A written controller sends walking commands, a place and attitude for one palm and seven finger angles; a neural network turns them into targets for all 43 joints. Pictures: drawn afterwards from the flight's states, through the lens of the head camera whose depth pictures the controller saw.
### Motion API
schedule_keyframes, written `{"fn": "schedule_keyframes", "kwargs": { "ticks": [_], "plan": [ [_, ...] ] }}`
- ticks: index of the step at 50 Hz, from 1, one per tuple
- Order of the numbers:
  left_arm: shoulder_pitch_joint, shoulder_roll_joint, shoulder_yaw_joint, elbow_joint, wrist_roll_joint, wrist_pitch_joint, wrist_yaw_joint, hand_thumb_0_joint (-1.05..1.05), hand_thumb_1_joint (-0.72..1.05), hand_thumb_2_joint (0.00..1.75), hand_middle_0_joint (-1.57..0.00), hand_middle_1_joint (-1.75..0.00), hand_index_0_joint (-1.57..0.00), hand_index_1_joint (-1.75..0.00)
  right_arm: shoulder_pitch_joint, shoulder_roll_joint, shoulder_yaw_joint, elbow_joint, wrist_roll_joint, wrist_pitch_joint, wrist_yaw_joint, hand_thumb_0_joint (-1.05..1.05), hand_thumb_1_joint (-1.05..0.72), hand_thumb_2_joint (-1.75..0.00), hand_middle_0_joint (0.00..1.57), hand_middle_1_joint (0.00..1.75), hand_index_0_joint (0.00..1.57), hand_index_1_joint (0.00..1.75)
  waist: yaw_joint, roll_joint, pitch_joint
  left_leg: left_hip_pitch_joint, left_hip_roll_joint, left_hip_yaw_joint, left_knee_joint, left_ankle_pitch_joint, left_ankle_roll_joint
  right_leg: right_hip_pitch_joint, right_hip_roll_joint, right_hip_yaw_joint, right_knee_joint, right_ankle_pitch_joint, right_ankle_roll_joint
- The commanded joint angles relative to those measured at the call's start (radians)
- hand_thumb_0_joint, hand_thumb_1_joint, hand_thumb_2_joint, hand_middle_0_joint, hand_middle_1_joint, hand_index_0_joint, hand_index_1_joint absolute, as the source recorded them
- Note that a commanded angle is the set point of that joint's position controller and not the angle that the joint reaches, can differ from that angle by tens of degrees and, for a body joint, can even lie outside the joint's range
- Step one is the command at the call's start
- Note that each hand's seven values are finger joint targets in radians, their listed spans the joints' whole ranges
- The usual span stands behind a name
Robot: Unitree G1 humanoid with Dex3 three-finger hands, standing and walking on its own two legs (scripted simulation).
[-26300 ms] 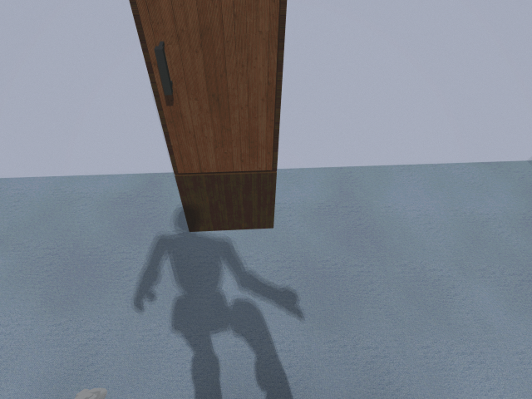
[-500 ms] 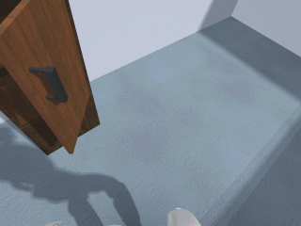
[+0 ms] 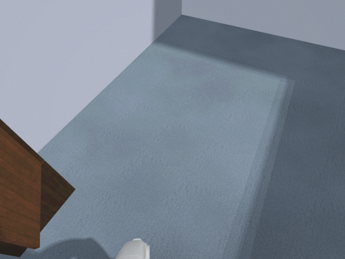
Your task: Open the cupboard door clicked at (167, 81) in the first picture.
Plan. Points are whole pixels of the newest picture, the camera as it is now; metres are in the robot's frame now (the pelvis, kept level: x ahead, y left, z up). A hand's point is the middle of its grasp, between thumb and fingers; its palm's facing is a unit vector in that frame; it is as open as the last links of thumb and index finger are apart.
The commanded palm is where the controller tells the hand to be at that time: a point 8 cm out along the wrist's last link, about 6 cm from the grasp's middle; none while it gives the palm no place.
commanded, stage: walk to a spot facing it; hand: left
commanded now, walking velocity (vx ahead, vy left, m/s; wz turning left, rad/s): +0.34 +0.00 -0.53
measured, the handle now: out of the picture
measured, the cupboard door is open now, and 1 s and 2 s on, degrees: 48 48 48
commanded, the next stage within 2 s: turn to face it in 1.56 s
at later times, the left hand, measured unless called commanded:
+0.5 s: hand (116, 185) +0.34 +0.20 -0.16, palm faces -0.26 -0.95 -0.19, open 7.4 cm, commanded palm none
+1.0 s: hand (163, 141) +0.51 +0.06 -0.16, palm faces -0.35 -0.91 -0.23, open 7.1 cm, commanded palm none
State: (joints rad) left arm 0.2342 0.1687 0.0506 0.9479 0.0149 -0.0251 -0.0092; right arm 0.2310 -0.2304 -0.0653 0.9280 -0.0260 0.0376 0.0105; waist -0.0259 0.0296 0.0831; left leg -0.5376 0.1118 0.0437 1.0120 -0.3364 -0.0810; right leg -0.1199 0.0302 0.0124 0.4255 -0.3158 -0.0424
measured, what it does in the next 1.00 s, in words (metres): walks ahead, turning right: left foot, then right foot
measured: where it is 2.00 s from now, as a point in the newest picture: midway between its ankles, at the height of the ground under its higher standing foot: (224, 156)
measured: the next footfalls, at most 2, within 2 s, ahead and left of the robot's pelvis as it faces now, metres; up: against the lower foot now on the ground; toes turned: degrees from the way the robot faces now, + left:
left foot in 0.20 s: +0.21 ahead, +0.15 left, +0.00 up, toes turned -1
right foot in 0.70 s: +0.36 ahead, -0.17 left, +0.00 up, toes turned -29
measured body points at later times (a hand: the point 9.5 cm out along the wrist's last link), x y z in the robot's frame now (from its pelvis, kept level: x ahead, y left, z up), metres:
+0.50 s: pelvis +0.20 +0.03 +0.00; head +0.24 +0.03 +0.45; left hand +0.35 +0.25 -0.14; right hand +0.12 -0.19 -0.14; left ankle +0.17 +0.15 -0.74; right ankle +0.21 -0.11 -0.65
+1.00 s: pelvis +0.41 -0.11 +0.00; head +0.43 -0.12 +0.45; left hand +0.53 +0.11 -0.15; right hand +0.37 -0.35 -0.15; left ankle +0.53 +0.01 -0.68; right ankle +0.33 -0.15 -0.74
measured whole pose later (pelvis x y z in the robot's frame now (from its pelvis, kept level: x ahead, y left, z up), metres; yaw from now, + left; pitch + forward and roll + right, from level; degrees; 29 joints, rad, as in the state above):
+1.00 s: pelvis +0.41 -0.11 +0.00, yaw -23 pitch +1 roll +0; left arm 0.27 0.18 0.06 1.05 0.01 -0.08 0.01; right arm 0.19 -0.17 -0.06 0.99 -0.03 -0.01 0.00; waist -0.02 0.02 0.04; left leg -0.58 0.14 0.07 0.93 -0.23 -0.05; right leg -0.10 0.05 -0.11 0.35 -0.28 -0.08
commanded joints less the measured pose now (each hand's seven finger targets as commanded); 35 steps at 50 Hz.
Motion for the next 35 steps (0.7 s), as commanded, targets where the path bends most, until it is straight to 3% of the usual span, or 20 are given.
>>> {"fn": "schedule_keyframes", "kwargs": {
  "ticks": [1,4,6,7,8,9,10,11,12,13,15,17,18,24,29,31,32,33,34,35],
  "plan": [
    [0.073,0.215,0.064,-0.034,0.006,-0.030,0.006,0.00,0.90,0.90,-0.20,-0.30,-0.20,-0.30,-0.104,-0.066,-0.020,-0.125,0.005,-0.052,0.006,0.00,-0.90,-0.90,0.20,0.30,0.20,0.30,0.050,-0.155,-0.011,-0.111,-0.019,0.000,-0.089,0.065,-0.004,0.068,-0.229,0.239,-0.175,0.228,-0.162],
    [0.080,0.213,0.066,-0.023,0.011,-0.028,0.006,0.00,0.90,0.90,-0.20,-0.30,-0.20,-0.30,-0.156,-0.054,-0.016,-0.148,0.008,-0.066,0.007,0.00,-0.90,-0.90,0.20,0.30,0.20,0.30,0.056,-0.168,0.009,-0.044,-0.043,0.008,-0.210,0.048,0.011,0.043,-0.231,0.260,-0.155,0.254,-0.155],
    [0.061,0.224,0.070,-0.025,0.013,-0.026,0.008,0.00,0.90,0.90,-0.20,-0.30,-0.20,-0.30,-0.132,-0.057,-0.017,-0.149,0.013,-0.078,0.004,0.00,-0.90,-0.90,0.20,0.30,0.20,0.30,0.039,-0.190,-0.002,0.080,-0.058,0.008,-0.313,0.022,0.027,-0.003,-0.235,0.270,-0.117,0.276,-0.145],
    [0.037,0.223,0.073,-0.027,0.011,-0.025,0.007,0.00,0.90,0.90,-0.20,-0.30,-0.20,-0.30,-0.080,-0.064,-0.019,-0.131,0.011,-0.083,-0.001,0.00,-0.90,-0.90,0.20,0.30,0.20,0.30,0.006,-0.171,-0.012,0.187,-0.082,0.026,-0.380,0.053,0.032,-0.050,-0.210,0.252,-0.078,0.292,-0.130],
    [0.012,0.214,0.074,-0.031,0.005,-0.026,0.006,0.00,0.90,0.90,-0.20,-0.30,-0.20,-0.30,0.032,-0.086,-0.024,-0.094,0.008,-0.091,-0.012,0.00,-0.90,-0.90,0.20,0.30,0.20,0.30,-0.049,-0.138,-0.055,0.373,-0.099,0.039,-0.479,0.110,0.038,-0.125,-0.166,0.216,0.026,0.345,-0.101],
    [0.010,0.176,0.068,-0.035,0.000,-0.028,0.002,0.00,0.90,0.90,-0.20,-0.30,-0.20,-0.30,0.193,-0.153,-0.037,-0.041,0.001,-0.098,-0.028,0.00,-0.90,-0.90,0.20,0.30,0.20,0.30,-0.114,-0.012,-0.154,0.620,-0.030,-0.023,-0.527,0.082,0.058,-0.227,-0.099,0.170,0.238,0.315,-0.065],
    [0.071,0.098,0.057,-0.042,-0.012,-0.024,-0.009,0.00,0.90,0.90,-0.20,-0.30,-0.20,-0.30,0.330,-0.286,-0.069,-0.015,-0.020,-0.105,-0.036,0.00,-0.90,-0.90,0.20,0.30,0.20,0.30,-0.147,0.342,-0.294,0.822,0.306,-0.446,-0.615,-0.044,0.157,-0.445,0.052,0.012,0.618,-0.135,0.002],
    [0.042,0.108,0.050,-0.067,-0.008,-0.029,-0.010,0.00,0.90,0.90,-0.20,-0.30,-0.20,-0.30,0.358,-0.281,-0.051,-0.019,-0.017,-0.096,-0.043,0.00,-0.90,-0.90,0.20,0.30,0.20,0.30,-0.137,0.320,-0.310,0.789,0.416,-0.644,-0.757,-0.098,0.218,-0.542,0.038,0.069,0.838,-0.253,-0.003],
    [0.004,0.128,0.055,-0.074,0.001,-0.033,-0.015,0.00,0.90,0.90,-0.20,-0.30,-0.20,-0.30,0.264,-0.242,-0.036,-0.047,-0.017,-0.092,-0.040,0.00,-0.90,-0.90,0.20,0.30,0.20,0.30,-0.100,0.168,-0.197,0.664,0.412,-0.592,-0.781,-0.113,0.246,-0.580,-0.039,0.086,0.926,-0.185,-0.010],
    [-0.024,0.123,0.057,-0.062,0.010,-0.033,-0.021,0.00,0.90,0.90,-0.20,-0.30,-0.20,-0.30,0.174,-0.180,-0.022,-0.067,-0.014,-0.098,-0.036,0.00,-0.90,-0.90,0.20,0.30,0.20,0.30,-0.063,0.121,-0.102,0.510,0.360,-0.457,-0.785,-0.096,0.220,-0.582,-0.078,0.055,0.964,-0.098,-0.002],
    [0.010,0.096,0.053,-0.036,0.019,-0.011,-0.042,0.00,0.90,0.90,-0.20,-0.30,-0.20,-0.30,0.074,-0.098,0.005,-0.077,-0.010,-0.107,-0.036,0.00,-0.90,-0.90,0.20,0.30,0.20,0.30,0.010,0.154,-0.018,0.369,0.277,-0.219,-0.800,-0.024,0.158,-0.539,-0.128,0.025,0.931,0.019,0.018],
    [0.015,0.061,0.044,-0.033,0.020,0.007,-0.045,0.00,0.90,0.90,-0.20,-0.30,-0.20,-0.30,0.116,-0.064,0.015,-0.045,-0.008,-0.120,-0.040,0.00,-0.90,-0.90,0.20,0.30,0.20,0.30,0.023,0.128,-0.026,0.389,0.227,-0.081,-0.790,0.227,0.144,-0.546,-0.123,0.009,0.879,0.070,0.032],
    [0.010,0.053,0.040,-0.033,0.017,0.013,-0.045,0.00,0.90,0.90,-0.20,-0.30,-0.20,-0.30,0.135,-0.068,0.015,-0.035,-0.005,-0.121,-0.040,0.00,-0.90,-0.90,0.20,0.30,0.20,0.30,0.024,0.108,-0.037,0.391,0.227,-0.035,-0.791,0.260,0.157,-0.546,-0.128,0.004,0.851,0.077,0.035],
    [-0.127,0.027,0.025,-0.080,0.019,0.023,-0.048,0.00,0.90,0.90,-0.20,-0.30,-0.20,-0.30,0.205,-0.065,0.013,0.010,-0.007,-0.117,-0.032,0.00,-0.90,-0.90,0.20,0.30,0.20,0.30,0.010,0.071,0.010,0.452,0.224,0.090,-0.819,0.269,0.184,-0.612,-0.152,-0.043,0.592,0.176,0.039],
    [-0.230,0.034,0.018,-0.101,0.013,0.013,-0.044,0.00,0.90,0.90,-0.20,-0.30,-0.20,-0.30,0.270,-0.082,0.013,0.063,-0.017,-0.106,-0.028,0.00,-0.90,-0.90,0.20,0.30,0.20,0.30,-0.020,0.077,0.031,0.471,0.244,0.149,-0.791,0.418,0.177,-0.447,-0.113,-0.119,0.309,0.140,0.002],
    [-0.162,0.060,0.024,-0.080,0.013,0.005,-0.038,0.00,0.90,0.90,-0.20,-0.30,-0.20,-0.30,0.261,-0.104,0.010,0.074,-0.016,-0.100,-0.027,0.00,-0.90,-0.90,0.20,0.30,0.20,0.30,0.018,0.072,-0.017,0.505,0.248,0.183,-0.672,0.647,0.166,-0.324,-0.069,-0.154,0.262,0.080,-0.027],
    [-0.080,0.073,0.029,-0.052,0.013,-0.002,-0.034,0.00,0.90,0.90,-0.20,-0.30,-0.20,-0.30,0.244,-0.117,0.011,0.073,-0.013,-0.097,-0.028,0.00,-0.90,-0.90,0.20,0.30,0.20,0.30,0.059,0.067,-0.065,0.495,0.233,0.200,-0.565,0.742,0.152,-0.201,-0.042,-0.173,0.224,0.076,-0.042],
    [0.074,0.107,0.041,-0.003,0.017,-0.015,-0.029,0.00,0.90,0.90,-0.20,-0.30,-0.20,-0.30,0.220,-0.118,0.013,0.069,-0.006,-0.096,-0.026,0.00,-0.90,-0.90,0.20,0.30,0.20,0.30,0.134,0.023,-0.144,0.416,0.184,0.227,-0.365,0.752,0.119,0.033,-0.016,-0.176,0.156,0.111,-0.058],
    [0.228,0.206,0.069,0.044,0.020,-0.026,-0.017,0.00,0.90,0.90,-0.20,-0.30,-0.20,-0.30,0.227,-0.085,0.018,0.062,0.011,-0.100,-0.012,0.00,-0.90,-0.90,0.20,0.30,0.20,0.30,0.200,-0.136,-0.272,0.204,0.100,0.259,-0.080,0.476,0.082,0.327,-0.180,0.027,0.092,0.063,-0.106],
    [0.308,0.303,0.093,0.062,0.006,-0.029,0.002,0.00,0.90,0.90,-0.20,-0.30,-0.20,-0.30,0.247,-0.017,0.024,0.026,0.024,-0.100,-0.014,0.00,-0.90,-0.90,0.20,0.30,0.20,0.30,0.193,-0.379,-0.371,-0.072,-0.072,0.181,0.271,-0.253,0.030,0.493,-0.454,0.553,-0.050,0.183,-0.219]
  ]
}}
